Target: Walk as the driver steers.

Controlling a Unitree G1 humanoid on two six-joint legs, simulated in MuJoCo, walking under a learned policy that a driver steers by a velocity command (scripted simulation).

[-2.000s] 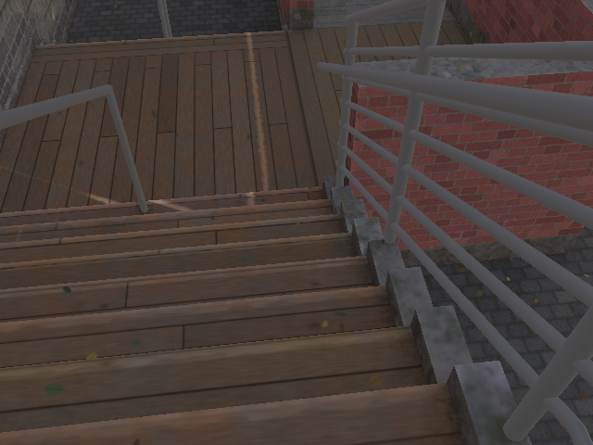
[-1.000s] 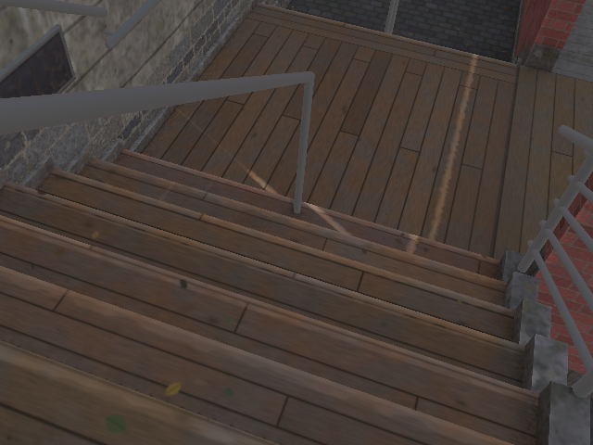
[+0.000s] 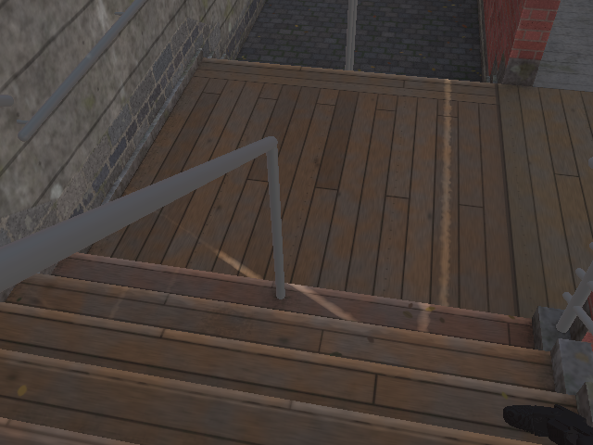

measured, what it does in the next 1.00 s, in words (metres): goes down, turning right: left foot 0.17 m lower, then right foot 0.13 m higher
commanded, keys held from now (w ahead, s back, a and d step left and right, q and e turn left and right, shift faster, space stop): e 0.46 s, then no key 0.54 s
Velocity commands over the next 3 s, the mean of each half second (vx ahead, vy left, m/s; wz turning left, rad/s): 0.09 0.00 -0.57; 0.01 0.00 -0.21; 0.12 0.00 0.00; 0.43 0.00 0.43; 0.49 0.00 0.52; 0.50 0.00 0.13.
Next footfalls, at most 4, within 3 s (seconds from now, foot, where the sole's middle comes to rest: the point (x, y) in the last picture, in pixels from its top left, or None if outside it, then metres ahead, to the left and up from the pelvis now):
0.02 left None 0.16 0.11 -0.83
0.66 right None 0.02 -0.22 -0.70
0.98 left None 0.11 -0.09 -0.83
1.32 right None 0.13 -0.37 -0.83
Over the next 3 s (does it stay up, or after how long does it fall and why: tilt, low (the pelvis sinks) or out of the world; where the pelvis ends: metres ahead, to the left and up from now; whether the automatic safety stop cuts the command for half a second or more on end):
stays up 0.89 -0.20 -0.57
